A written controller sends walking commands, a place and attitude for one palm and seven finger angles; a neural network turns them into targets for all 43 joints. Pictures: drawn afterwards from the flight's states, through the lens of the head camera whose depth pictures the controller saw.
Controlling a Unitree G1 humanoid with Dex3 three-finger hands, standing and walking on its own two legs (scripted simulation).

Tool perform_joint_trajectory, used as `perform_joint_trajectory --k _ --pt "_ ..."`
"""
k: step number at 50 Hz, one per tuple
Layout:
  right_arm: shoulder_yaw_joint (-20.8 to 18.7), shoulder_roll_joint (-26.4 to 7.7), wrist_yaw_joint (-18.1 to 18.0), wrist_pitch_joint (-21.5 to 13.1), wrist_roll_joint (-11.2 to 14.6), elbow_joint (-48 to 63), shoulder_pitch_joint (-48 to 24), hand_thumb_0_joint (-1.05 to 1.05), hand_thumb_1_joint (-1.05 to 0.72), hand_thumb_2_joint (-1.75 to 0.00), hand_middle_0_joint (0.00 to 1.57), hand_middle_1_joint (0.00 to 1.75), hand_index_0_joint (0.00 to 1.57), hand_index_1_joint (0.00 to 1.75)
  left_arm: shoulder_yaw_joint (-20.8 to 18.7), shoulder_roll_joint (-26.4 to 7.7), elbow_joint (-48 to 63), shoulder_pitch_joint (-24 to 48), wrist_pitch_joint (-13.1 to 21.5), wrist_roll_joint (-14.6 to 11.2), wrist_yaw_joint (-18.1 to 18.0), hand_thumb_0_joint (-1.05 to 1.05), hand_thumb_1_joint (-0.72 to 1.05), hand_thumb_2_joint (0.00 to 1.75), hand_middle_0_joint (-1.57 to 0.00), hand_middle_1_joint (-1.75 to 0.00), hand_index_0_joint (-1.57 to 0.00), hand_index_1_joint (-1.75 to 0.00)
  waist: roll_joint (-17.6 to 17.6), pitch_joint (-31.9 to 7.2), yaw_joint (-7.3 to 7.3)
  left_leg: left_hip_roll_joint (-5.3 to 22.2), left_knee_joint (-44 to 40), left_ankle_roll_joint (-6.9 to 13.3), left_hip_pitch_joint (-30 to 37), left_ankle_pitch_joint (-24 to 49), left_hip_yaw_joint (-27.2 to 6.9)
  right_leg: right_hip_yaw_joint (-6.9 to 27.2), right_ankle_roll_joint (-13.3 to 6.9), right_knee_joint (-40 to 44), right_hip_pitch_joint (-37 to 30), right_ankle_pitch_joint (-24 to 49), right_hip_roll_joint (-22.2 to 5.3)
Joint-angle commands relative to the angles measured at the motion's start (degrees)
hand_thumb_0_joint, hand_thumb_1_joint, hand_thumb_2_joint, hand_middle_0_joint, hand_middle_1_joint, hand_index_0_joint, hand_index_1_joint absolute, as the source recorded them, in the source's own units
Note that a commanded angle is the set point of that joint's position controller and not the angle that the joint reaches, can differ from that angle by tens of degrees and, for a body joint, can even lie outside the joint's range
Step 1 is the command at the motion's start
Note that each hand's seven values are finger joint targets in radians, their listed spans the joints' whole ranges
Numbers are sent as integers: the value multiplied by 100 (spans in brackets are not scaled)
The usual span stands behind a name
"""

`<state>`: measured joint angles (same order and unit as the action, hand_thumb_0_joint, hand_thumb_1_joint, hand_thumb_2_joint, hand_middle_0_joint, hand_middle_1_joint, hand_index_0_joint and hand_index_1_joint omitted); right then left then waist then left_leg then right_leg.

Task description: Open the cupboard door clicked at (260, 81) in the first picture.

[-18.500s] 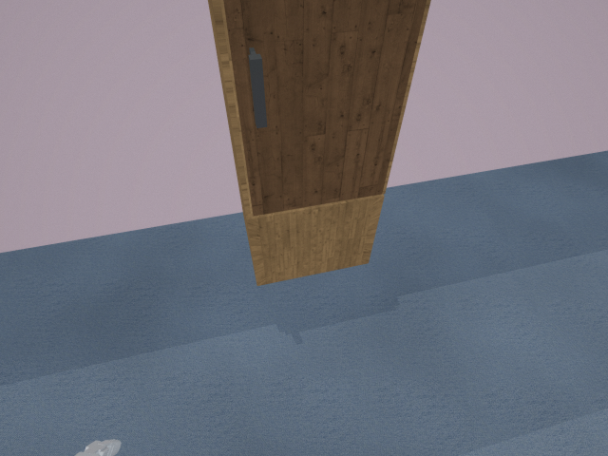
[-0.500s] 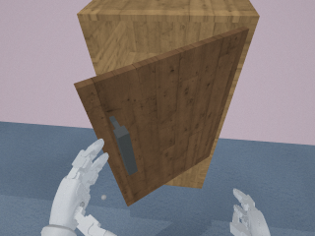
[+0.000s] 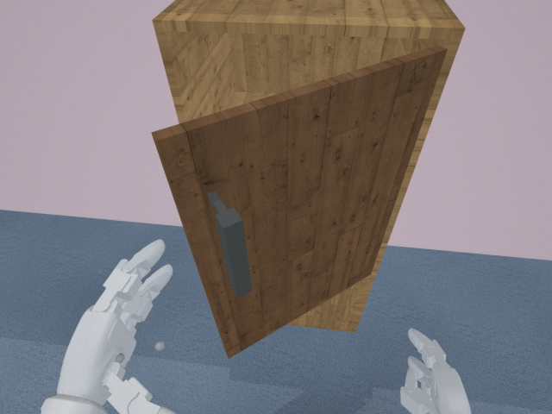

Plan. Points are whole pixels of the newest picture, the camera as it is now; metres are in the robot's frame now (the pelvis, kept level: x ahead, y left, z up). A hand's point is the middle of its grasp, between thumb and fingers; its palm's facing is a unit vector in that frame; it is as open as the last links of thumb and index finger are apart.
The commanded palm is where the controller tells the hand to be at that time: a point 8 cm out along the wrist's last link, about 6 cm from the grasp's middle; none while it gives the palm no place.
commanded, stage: draw the hand back to the body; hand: left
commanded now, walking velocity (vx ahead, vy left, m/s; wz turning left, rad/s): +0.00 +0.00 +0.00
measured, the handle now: (228, 246) +0.31 +0.10 +0.12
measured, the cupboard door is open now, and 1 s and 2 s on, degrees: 38 38 38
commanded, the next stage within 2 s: step back with the hand held close in 1.42 s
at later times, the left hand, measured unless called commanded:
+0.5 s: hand (87, 313) +0.18 +0.22 +0.16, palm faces +0.23 -0.93 -0.29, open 15.2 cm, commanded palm +0.14 +0.26 +0.17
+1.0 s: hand (47, 255) +0.22 +0.26 +0.20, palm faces +0.41 -0.82 -0.39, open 9.5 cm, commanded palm +0.18 +0.31 +0.21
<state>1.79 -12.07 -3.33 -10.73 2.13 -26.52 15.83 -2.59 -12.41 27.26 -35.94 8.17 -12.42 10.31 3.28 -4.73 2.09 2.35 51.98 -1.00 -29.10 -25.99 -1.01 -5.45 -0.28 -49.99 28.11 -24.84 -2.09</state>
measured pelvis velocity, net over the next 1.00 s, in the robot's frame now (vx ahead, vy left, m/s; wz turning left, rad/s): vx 0.03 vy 0.01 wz -0.04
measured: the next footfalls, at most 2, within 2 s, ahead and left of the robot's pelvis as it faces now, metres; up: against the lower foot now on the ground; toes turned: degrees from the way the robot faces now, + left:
none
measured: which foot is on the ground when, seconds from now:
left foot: down 0.00-1.00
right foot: down 0.00-1.00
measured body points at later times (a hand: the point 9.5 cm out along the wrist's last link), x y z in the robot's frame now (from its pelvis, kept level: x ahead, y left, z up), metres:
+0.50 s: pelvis +0.01 +0.01 +0.03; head -0.01 +0.01 +0.48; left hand +0.16 +0.26 +0.18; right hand +0.20 -0.19 -0.03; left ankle +0.01 +0.13 -0.69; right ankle +0.01 -0.12 -0.69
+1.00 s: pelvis +0.03 +0.01 +0.05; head +0.01 +0.00 +0.50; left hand +0.20 +0.31 +0.22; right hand +0.22 -0.21 -0.03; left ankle +0.01 +0.13 -0.69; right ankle +0.01 -0.12 -0.69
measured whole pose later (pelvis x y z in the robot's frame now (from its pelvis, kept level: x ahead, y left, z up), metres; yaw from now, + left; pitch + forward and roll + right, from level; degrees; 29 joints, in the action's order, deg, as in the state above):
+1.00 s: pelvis +0.03 +0.01 +0.05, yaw -2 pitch -4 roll -1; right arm 1.7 -12.5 -4.4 -7.7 -0.5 -36.2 11.1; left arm -17.2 -19.1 24.7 -27.6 2.9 -2.8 -7.0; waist 2.8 1.5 4.6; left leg 1.4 25.2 0.0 -4.6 -16.3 2.4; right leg -3.0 1.1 -23.6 4.8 -14.3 -1.9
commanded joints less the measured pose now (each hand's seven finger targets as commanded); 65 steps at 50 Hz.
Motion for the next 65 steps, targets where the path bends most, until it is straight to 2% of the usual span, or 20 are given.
perform_joint_trajectory --k 1,4,12,15,17,18,19,20,21,25,30,37,41,44,50,52,54,56,61,65 --pt "-187 -612 -95 -421 70 999 -729 0 -90 -90 20 30 20 30 -590 -492 1237 294 220 -238 27 0 -50 30 -15 -30 -15 -30 -219 -156 -15 -269 -1022 196 125 655 -38 262 -40 1233 -356 445 220" --pt "-148 -654 -127 -505 76 920 -717 0 -90 -90 20 30 20 30 -694 -589 1224 550 78 -306 136 0 -50 30 -15 -30 -15 -30 -214 -138 -38 -261 -1148 198 242 644 -68 215 -29 1327 -412 438 229" --pt "-108 -683 -162 -718 107 760 -820 0 -90 -90 20 30 20 30 -1165 -878 1187 691 -231 -459 296 0 -50 30 -15 -30 -15 -30 -130 -172 79 -259 -1443 185 588 954 -84 109 -43 1484 -761 876 265" --pt "-105 -689 -157 -774 119 678 -880 0 -90 -90 20 30 20 30 -1413 -1053 1150 719 -293 -515 333 0 -40 34 -15 -30 -15 -30 -88 -167 134 -254 -1546 167 687 1090 -84 94 -71 1563 -936 1038 287" --pt "-86 -700 -160 -798 141 668 -881 0 -90 -90 20 30 20 30 -1378 -961 1145 785 -340 -581 405 0 -32 37 -16 -30 -16 -30 -54 -72 99 -247 -1640 160 778 1076 -87 51 -50 1623 -907 1055 310" --pt "-111 -633 -289 -719 -4 694 -894 0 -90 -90 20 30 20 30 -1454 -1693 1856 1026 -202 393 -548 0 -29 39 -16 -30 -16 -30 -43 77 278 -194 -1911 154 790 959 32 340 -98 1988 -1144 967 243" --pt "-92 -540 -331 -694 -73 642 -851 0 -90 -90 20 30 20 30 -1223 -1144 1581 506 -293 502 -944 0 -26 40 -16 -30 -16 -30 -35 304 169 -203 -1984 130 865 871 56 301 -108 2112 -1102 824 207" --pt "-93 -587 -321 -648 -91 546 -833 0 -90 -90 20 30 20 30 -1098 -1092 1605 574 -314 665 -1193 0 -22 42 -16 -30 -16 -30 -68 341 166 -182 -2046 133 933 888 34 289 -120 2199 -1211 816 200" --pt "-70 -543 -310 -583 -104 498 -851 0 -90 -90 20 30 20 30 -960 -899 1403 399 -340 754 -1339 0 -18 43 -16 -30 -16 -30 -37 458 124 -155 -2118 141 1036 977 56 250 -101 2227 -1226 874 190" --pt "-104 -626 -310 -434 -167 349 -953 0 -90 -90 20 30 20 30 -1161 -1203 1318 740 -234 977 -1682 0 -5 50 -17 -30 -17 -30 -72 459 124 -115 -2480 158 1386 1033 52 247 -99 2493 -1540 875 166" --pt "-109 -644 -297 -355 -217 196 -1068 0 -90 -90 20 30 20 30 -1366 -1329 1253 952 -141 1083 -1824 0 13 57 -17 -30 -17 -30 40 326 172 -88 -2813 162 1771 1487 36 239 -115 2619 -1954 1265 161" --pt "-160 -647 -211 -205 -244 69 -1157 0 -90 -90 20 30 20 30 -1606 -1335 1137 874 -155 1050 -1817 0 37 68 -18 -30 -18 -30 -4 208 204 -61 -2982 147 2088 2446 115 251 -92 2704 -2390 2115 174" --pt "-187 -655 -182 -107 -243 32 -1189 0 -90 -90 20 30 20 30 -1821 -1451 1090 1016 -157 1027 -1827 0 51 74 -19 -30 -19 -30 141 229 218 -60 -3045 130 2184 2634 138 269 -93 2777 -2470 2252 176" --pt "-210 -657 -168 -24 -242 3 -1182 0 -90 -90 20 30 20 30 -1994 -1533 936 1107 -173 995 -1826 0 62 78 -19 -30 -19 -30 -79 252 217 -52 -3056 143 2241 2697 169 266 -76 2832 -2482 2350 196" --pt "-248 -692 -159 27 -236 -76 -1233 0 -90 -90 20 30 20 30 -2267 -1745 940 1447 -141 977 -1846 0 83 87 -20 -30 -20 -30 200 172 227 -57 -3041 137 2383 2957 208 319 -88 2877 -2559 2562 177" --pt "-256 -664 -148 58 -231 -96 -1221 0 -90 -90 20 30 20 30 -2339 -1730 759 1440 -148 943 -1846 0 90 90 -20 -30 -20 -30 9 206 225 -55 -3067 151 2391 2902 234 308 -67 2903 -2533 2571 180" --pt "-276 -672 -134 97 -222 -76 -1242 0 -90 -90 20 30 20 30 -2197 -1568 618 1369 -158 923 -1802 0 90 90 -20 -30 -20 -30 -150 283 203 -59 -3072 185 2413 2795 277 317 -41 2967 -2469 2543 183" --pt "-287 -695 -118 129 -216 -70 -1248 0 -90 -90 20 30 20 30 -2125 -1514 605 1385 -165 919 -1777 0 90 90 -20 -30 -20 -30 -51 283 201 -49 -3105 183 2414 2779 269 332 -44 2977 -2487 2501 175" --pt "-294 -686 -127 92 -231 -59 -1268 0 -90 -90 20 30 20 30 -2259 -1726 914 1556 -95 950 -1798 0 90 90 -20 -30 -20 -30 68 63 225 -87 -3095 183 2484 2799 265 356 -51 2964 -2597 2580 170" --pt "-300 -682 -145 68 -223 -98 -1282 0 -90 -90 20 30 20 30 -2323 -1791 804 1504 -99 952 -1804 0 90 90 -20 -30 -20 -30 95 189 234 -86 -3084 176 2474 2729 288 356 -60 3010 -2531 2532 180"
